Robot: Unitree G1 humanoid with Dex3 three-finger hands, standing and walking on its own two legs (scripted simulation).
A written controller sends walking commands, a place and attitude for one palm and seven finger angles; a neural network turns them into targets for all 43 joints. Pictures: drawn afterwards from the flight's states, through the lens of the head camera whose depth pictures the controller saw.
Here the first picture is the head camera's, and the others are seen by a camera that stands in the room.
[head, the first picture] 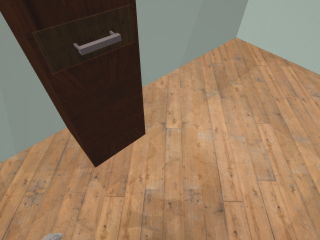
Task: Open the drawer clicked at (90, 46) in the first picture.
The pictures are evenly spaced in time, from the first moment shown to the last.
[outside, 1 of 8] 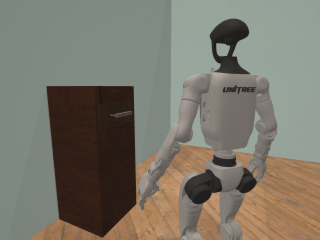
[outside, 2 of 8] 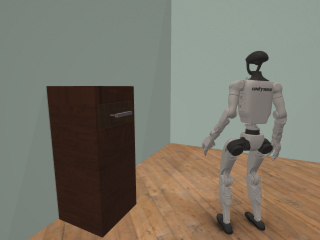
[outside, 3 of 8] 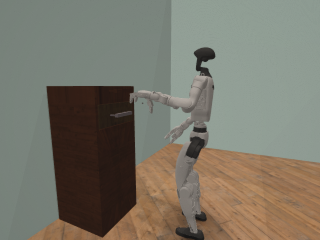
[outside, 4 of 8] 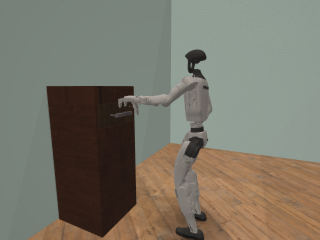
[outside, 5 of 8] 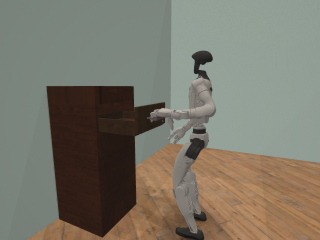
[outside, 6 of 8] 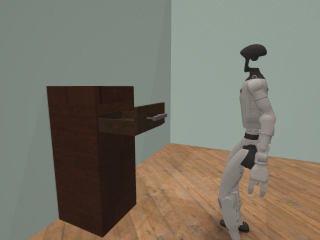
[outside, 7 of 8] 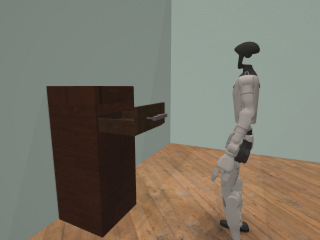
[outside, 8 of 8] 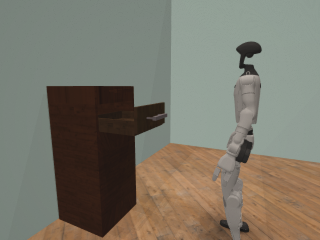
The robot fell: no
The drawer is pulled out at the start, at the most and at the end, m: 0.00 0.30 0.29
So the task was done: yes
